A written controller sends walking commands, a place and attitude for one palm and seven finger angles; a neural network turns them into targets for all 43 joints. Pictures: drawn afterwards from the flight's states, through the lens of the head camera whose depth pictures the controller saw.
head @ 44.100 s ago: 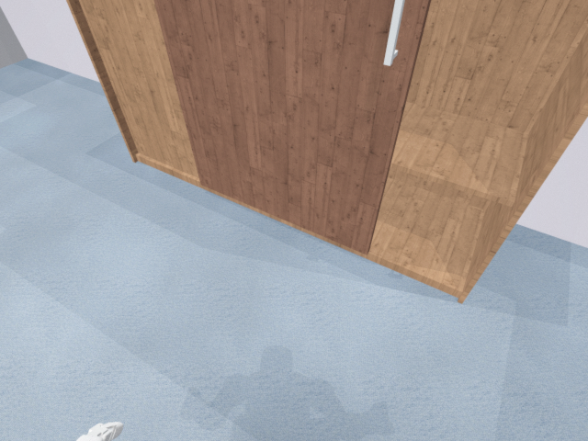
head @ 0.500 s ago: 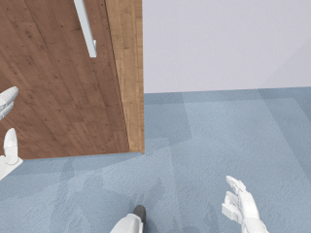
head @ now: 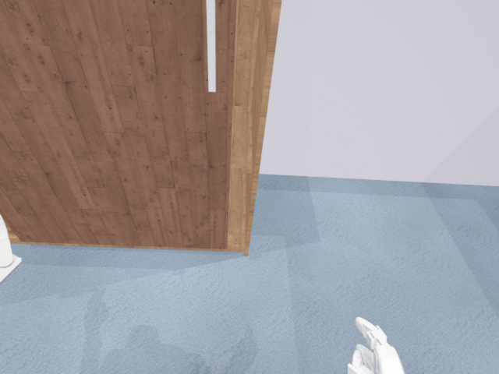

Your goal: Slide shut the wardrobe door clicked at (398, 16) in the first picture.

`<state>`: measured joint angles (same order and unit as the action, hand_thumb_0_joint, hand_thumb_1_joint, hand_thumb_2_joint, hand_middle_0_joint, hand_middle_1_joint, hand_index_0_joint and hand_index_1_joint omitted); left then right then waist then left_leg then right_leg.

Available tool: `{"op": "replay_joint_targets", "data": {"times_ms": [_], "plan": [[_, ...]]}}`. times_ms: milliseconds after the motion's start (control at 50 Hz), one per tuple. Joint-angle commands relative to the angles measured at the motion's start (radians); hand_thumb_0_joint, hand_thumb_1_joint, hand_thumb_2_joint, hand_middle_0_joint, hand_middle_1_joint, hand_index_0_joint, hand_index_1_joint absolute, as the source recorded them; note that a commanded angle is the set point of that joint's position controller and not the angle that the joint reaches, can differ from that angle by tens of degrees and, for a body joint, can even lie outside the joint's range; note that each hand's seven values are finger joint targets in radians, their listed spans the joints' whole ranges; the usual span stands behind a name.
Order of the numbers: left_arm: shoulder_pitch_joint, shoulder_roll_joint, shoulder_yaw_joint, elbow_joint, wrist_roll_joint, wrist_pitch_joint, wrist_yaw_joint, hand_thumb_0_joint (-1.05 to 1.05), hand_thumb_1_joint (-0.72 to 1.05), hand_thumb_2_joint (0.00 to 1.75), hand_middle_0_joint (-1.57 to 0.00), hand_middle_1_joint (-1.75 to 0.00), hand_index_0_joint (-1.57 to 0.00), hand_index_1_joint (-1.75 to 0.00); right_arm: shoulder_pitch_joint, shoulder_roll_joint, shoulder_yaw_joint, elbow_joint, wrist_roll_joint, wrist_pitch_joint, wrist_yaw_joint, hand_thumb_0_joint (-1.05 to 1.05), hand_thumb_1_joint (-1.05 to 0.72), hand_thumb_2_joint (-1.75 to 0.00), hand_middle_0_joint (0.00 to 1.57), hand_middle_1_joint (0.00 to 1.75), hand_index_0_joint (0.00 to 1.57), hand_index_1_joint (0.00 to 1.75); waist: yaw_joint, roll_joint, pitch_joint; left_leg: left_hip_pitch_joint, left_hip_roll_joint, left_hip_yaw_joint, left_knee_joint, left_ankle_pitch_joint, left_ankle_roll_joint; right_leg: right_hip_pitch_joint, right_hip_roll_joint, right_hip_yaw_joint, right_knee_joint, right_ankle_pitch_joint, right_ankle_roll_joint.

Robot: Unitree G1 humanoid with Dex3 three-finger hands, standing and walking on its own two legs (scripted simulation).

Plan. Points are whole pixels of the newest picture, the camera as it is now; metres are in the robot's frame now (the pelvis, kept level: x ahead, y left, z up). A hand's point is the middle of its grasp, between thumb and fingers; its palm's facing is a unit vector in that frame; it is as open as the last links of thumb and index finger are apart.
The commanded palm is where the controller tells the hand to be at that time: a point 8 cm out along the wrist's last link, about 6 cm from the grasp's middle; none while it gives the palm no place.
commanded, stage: stop stepping back and stand still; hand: left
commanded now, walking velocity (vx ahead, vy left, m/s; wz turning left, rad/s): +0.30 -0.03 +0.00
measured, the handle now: (212, 43) +0.75 +0.15 +0.21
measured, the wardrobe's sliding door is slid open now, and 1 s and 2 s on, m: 0.08 0.08 0.08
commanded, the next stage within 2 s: let the arm hang, fingers relaxed in 1.14 s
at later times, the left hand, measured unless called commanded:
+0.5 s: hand out of the picture +0.15 +0.31 +0.19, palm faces +0.44 -0.76 -0.48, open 7.4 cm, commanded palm +0.09 +0.34 +0.18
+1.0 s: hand (6, 250) +0.20 +0.30 +0.17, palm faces +0.42 -0.77 -0.48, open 7.4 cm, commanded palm +0.14 +0.33 +0.18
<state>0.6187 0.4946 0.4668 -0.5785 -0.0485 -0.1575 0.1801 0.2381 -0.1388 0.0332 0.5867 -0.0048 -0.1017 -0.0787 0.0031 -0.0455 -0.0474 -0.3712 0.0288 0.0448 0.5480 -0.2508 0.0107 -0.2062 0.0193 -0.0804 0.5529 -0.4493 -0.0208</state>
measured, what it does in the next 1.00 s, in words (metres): steps on the spot: left foot, then right foot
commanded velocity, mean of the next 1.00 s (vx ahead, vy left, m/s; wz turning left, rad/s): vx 0.08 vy -0.04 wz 0.00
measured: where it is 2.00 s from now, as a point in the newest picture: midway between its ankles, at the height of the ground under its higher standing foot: outside the picture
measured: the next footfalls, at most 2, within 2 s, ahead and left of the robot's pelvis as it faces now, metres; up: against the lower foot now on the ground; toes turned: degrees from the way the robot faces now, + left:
left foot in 0.28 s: +0.04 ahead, +0.14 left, +0.00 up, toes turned +3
right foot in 0.60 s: +0.02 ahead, -0.08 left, +0.00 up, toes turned -6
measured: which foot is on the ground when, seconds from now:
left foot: down 0.00-0.02, up 0.04-0.26, down 0.28-1.00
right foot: down 0.00-0.28, up 0.30-0.58, down 0.60-1.00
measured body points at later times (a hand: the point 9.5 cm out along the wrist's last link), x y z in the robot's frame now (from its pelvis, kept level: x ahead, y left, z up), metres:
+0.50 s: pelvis -0.05 +0.04 +0.01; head -0.05 +0.06 +0.46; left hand +0.12 +0.35 +0.21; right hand +0.09 -0.19 -0.08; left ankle +0.00 +0.15 -0.73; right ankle -0.03 -0.08 -0.70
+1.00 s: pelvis +0.00 +0.03 +0.00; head +0.01 +0.04 +0.45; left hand +0.17 +0.34 +0.20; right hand +0.17 -0.21 -0.07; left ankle +0.00 +0.14 -0.73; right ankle -0.02 -0.08 -0.73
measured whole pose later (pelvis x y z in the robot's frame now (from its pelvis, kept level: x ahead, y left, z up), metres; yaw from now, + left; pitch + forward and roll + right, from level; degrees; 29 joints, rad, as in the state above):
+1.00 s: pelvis +0.00 +0.03 +0.00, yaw -1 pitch +1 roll -1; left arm 0.57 0.43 0.44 -0.52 -0.04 -0.17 0.17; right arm 0.19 -0.21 -0.01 0.59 0.02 -0.10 -0.08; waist 0.00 0.00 0.00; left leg -0.29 0.05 0.07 0.56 -0.28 0.01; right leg -0.22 0.00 -0.09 0.49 -0.28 -0.01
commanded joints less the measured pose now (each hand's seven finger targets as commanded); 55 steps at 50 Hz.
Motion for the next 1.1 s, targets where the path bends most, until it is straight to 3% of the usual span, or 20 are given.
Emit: {"op": "replay_joint_targets", "data": {"times_ms": [0, 20, 60, 120, 180, 220, 260, 280, 320, 400, 520, 540, 580, 600, 680, 740, 780, 820, 940, 1080], "plan": [[-0.172, 0.068, 0.020, 0.011, 0.012, 0.003, 0.007, 0.00, 0.90, 0.90, -0.20, -0.30, -0.20, -0.30, -0.127, -0.184, -0.085, -0.099, 0.005, -0.013, -0.007, 0.00, -0.90, -0.90, 0.20, 0.30, 0.20, 0.30, 0.002, -0.218, 0.108, -0.308, -0.013, 0.012, 0.415, -0.276, -0.014, -0.040, -0.321, 0.557, -0.418, -0.372, -0.213], [-0.290, 0.065, -0.009, -0.029, 0.007, -0.016, 0.002, 0.00, 0.90, 0.90, -0.20, -0.30, -0.20, -0.30, -0.135, -0.206, -0.086, -0.079, 0.004, -0.018, -0.005, 0.00, -0.90, -0.90, 0.20, 0.30, 0.20, 0.30, -0.006, -0.214, 0.151, -0.343, 0.007, -0.016, 0.598, -0.193, -0.025, -0.073, -0.382, 0.590, -0.474, -0.229, -0.231], [-0.338, 0.043, -0.033, -0.019, 0.012, -0.027, -0.001, 0.00, 0.90, 0.90, -0.20, -0.30, -0.20, -0.30, -0.124, -0.190, -0.075, -0.074, 0.006, -0.029, -0.001, 0.00, -0.90, -0.90, 0.20, 0.30, 0.20, 0.30, -0.017, -0.123, 0.088, -0.317, 0.041, -0.048, 0.584, -0.137, -0.023, -0.013, -0.326, 0.440, -0.392, -0.063, -0.209], [-0.391, 0.036, -0.069, -0.025, 0.023, -0.032, 0.001, 0.00, 0.90, 0.90, -0.20, -0.30, -0.20, -0.30, -0.141, -0.182, -0.068, -0.074, 0.006, -0.013, -0.010, 0.00, -0.90, -0.90, 0.20, 0.30, 0.20, 0.30, -0.021, -0.046, 0.127, -0.093, 0.068, 0.008, 0.369, -0.109, -0.013, -0.208, -0.276, 0.245, -0.399, -0.166, -0.157], [-0.386, 0.098, -0.020, -0.144, 0.030, -0.042, 0.023, 0.00, 0.90, 0.90, -0.20, -0.30, -0.20, -0.30, -0.157, -0.187, -0.080, -0.090, 0.002, -0.023, -0.027, 0.00, -0.90, -0.90, 0.20, 0.30, 0.20, 0.30, -0.003, -0.017, 0.091, 0.086, 0.041, 0.062, 0.151, -0.135, 0.003, -0.219, -0.263, 0.203, -0.351, -0.189, -0.153], [-0.319, 0.102, 0.008, -0.201, 0.020, -0.050, 0.026, 0.00, 0.90, 0.90, -0.20, -0.30, -0.20, -0.30, -0.119, -0.194, -0.082, -0.101, -0.003, -0.031, -0.032, 0.00, -0.90, -0.90, 0.20, 0.30, 0.20, 0.30, -0.018, 0.102, 0.029, 0.225, 0.017, 0.064, -0.001, -0.161, 0.013, -0.226, -0.182, 0.131, -0.175, -0.180, -0.120], [-0.256, 0.093, 0.035, -0.297, 0.014, -0.071, 0.039, 0.00, 0.90, 0.90, -0.20, -0.30, -0.20, -0.30, -0.118, -0.230, -0.079, -0.139, -0.002, -0.034, -0.028, 0.00, -0.90, -0.90, 0.20, 0.30, 0.20, 0.30, -0.020, 0.555, 0.033, 0.281, 0.302, -0.459, -0.339, -0.461, 0.118, -0.402, 0.026, -0.028, 0.306, -0.159, -0.011], [-0.216, 0.125, 0.060, -0.288, 0.023, -0.080, 0.040, 0.00, 0.90, 0.90, -0.20, -0.30, -0.20, -0.30, -0.129, -0.205, -0.075, -0.161, -0.004, -0.037, -0.026, 0.00, -0.90, -0.90, 0.20, 0.30, 0.20, 0.30, -0.018, 0.482, 0.083, 0.183, 0.358, -0.567, -0.427, -0.470, 0.151, -0.400, -0.005, 0.052, 0.442, -0.104, -0.012], [-0.148, 0.143, 0.116, -0.242, 0.010, -0.092, 0.023, 0.00, 0.90, 0.90, -0.20, -0.30, -0.20, -0.30, -0.132, -0.198, -0.085, -0.127, 0.004, -0.046, -0.015, 0.00, -0.90, -0.90, 0.20, 0.30, 0.20, 0.30, -0.005, 0.294, 0.038, 0.115, 0.316, -0.425, -0.394, -0.444, 0.139, -0.330, -0.044, 0.075, 0.493, -0.025, 0.003], [-0.064, 0.086, 0.086, -0.165, 0.009, -0.075, 0.012, 0.00, 0.90, 0.90, -0.20, -0.30, -0.20, -0.30, -0.116, -0.180, -0.081, -0.094, 0.015, -0.061, 0.003, 0.00, -0.90, -0.90, 0.20, 0.30, 0.20, 0.30, -0.010, 0.244, 0.022, 0.070, 0.257, -0.197, -0.362, -0.312, 0.106, -0.212, -0.053, 0.011, 0.319, 0.078, 0.027], [-0.102, 0.062, 0.042, -0.046, 0.014, -0.028, 0.013, 0.00, 0.90, 0.90, -0.20, -0.30, -0.20, -0.30, -0.104, -0.190, -0.075, -0.092, 0.018, -0.043, -0.006, 0.00, -0.90, -0.90, 0.20, 0.30, 0.20, 0.30, -0.006, 0.192, 0.006, 0.023, 0.212, -0.072, -0.253, -0.327, 0.056, 0.035, -0.004, -0.061, -0.079, 0.082, 0.026], [-0.146, 0.057, 0.023, -0.051, 0.022, -0.019, 0.014, 0.00, 0.90, 0.90, -0.20, -0.30, -0.20, -0.30, -0.101, -0.189, -0.076, -0.094, 0.015, -0.041, -0.005, 0.00, -0.90, -0.90, 0.20, 0.30, 0.20, 0.30, -0.010, 0.135, 0.002, -0.014, 0.169, -0.031, -0.166, -0.318, 0.041, 0.086, -0.027, -0.019, -0.143, 0.099, 0.010], [-0.214, 0.103, 0.032, -0.073, 0.028, -0.007, 0.016, 0.00, 0.90, 0.90, -0.20, -0.30, -0.20, -0.30, -0.111, -0.174, -0.077, -0.091, 0.010, -0.039, -0.001, 0.00, -0.90, -0.90, 0.20, 0.30, 0.20, 0.30, -0.012, -0.125, 0.025, -0.110, 0.039, 0.029, 0.179, -0.218, 0.003, 0.029, -0.275, 0.394, -0.327, 0.058, -0.111], [-0.267, 0.122, 0.028, -0.107, 0.018, -0.012, 0.017, 0.00, 0.90, 0.90, -0.20, -0.30, -0.20, -0.30, -0.143, -0.165, -0.064, -0.089, 0.006, -0.048, 0.001, 0.00, -0.90, -0.90, 0.20, 0.30, 0.20, 0.30, -0.004, -0.154, 0.054, -0.149, 0.024, 0.011, 0.284, -0.202, -0.011, 0.022, -0.354, 0.458, -0.351, 0.191, -0.156], [-0.251, 0.124, 0.062, -0.176, 0.015, -0.026, 0.022, 0.00, 0.90, 0.90, -0.20, -0.30, -0.20, -0.30, -0.145, -0.174, -0.072, -0.087, 0.015, -0.051, 0.006, 0.00, -0.90, -0.90, 0.20, 0.30, 0.20, 0.30, -0.005, -0.073, -0.003, 0.014, 0.032, -0.002, 0.124, -0.093, -0.015, 0.003, -0.271, 0.246, -0.215, 0.294, -0.122], [-0.143, 0.112, 0.087, -0.228, 0.008, -0.056, 0.025, 0.00, 0.90, 0.90, -0.20, -0.30, -0.20, -0.30, -0.136, -0.184, -0.076, -0.104, 0.013, -0.044, -0.003, 0.00, -0.90, -0.90, 0.20, 0.30, 0.20, 0.30, 0.000, 0.154, -0.057, 0.163, 0.080, -0.098, -0.099, 0.196, 0.014, -0.001, -0.126, 0.093, -0.055, 0.325, -0.024], [-0.061, 0.109, 0.099, -0.224, 0.004, -0.058, 0.022, 0.00, 0.90, 0.90, -0.20, -0.30, -0.20, -0.30, -0.137, -0.199, -0.087, -0.140, 0.027, -0.036, -0.005, 0.00, -0.90, -0.90, 0.20, 0.30, 0.20, 0.30, 0.017, 0.256, -0.061, 0.133, 0.165, -0.202, -0.156, 0.216, 0.040, -0.004, -0.053, 0.039, -0.022, 0.220, 0.022], [-0.033, 0.094, 0.100, -0.186, 0.006, -0.057, 0.015, 0.00, 0.90, 0.90, -0.20, -0.30, -0.20, -0.30, -0.142, -0.179, -0.068, -0.133, 0.017, -0.034, -0.003, 0.00, -0.90, -0.90, 0.20, 0.30, 0.20, 0.30, 0.012, 0.290, -0.011, 0.060, 0.159, -0.187, -0.195, 0.191, 0.036, 0.019, -0.034, 0.024, -0.033, 0.208, 0.027], [-0.055, 0.050, 0.050, -0.103, 0.000, -0.059, 0.008, 0.00, 0.90, 0.90, -0.20, -0.30, -0.20, -0.30, -0.094, -0.192, -0.086, -0.123, 0.030, -0.039, -0.003, 0.00, -0.90, -0.90, 0.20, 0.30, 0.20, 0.30, -0.008, 0.110, -0.129, 0.143, 0.106, -0.070, -0.051, 0.401, -0.005, 0.106, -0.093, 0.089, -0.083, 0.564, 0.009], [-0.128, 0.089, 0.045, -0.151, 0.003, -0.043, 0.008, 0.00, 0.90, 0.90, -0.20, -0.30, -0.20, -0.30, -0.124, -0.196, -0.081, -0.138, 0.027, -0.028, -0.012, 0.00, -0.90, -0.90, 0.20, 0.30, 0.20, 0.30, -0.003, 0.090, -0.103, 0.138, 0.086, -0.064, -0.059, 0.314, -0.006, 0.082, -0.117, 0.113, -0.113, 0.554, 0.004]]}}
